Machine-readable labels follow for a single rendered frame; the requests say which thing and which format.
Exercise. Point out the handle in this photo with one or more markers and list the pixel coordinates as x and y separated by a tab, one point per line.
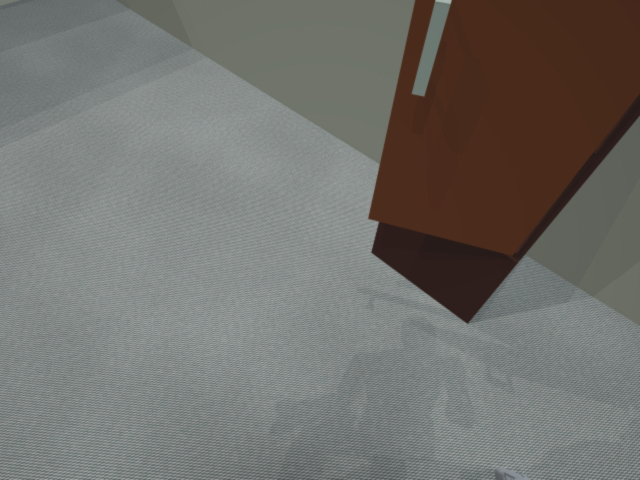
433	37

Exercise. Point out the cupboard door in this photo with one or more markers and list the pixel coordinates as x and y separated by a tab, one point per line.
521	93

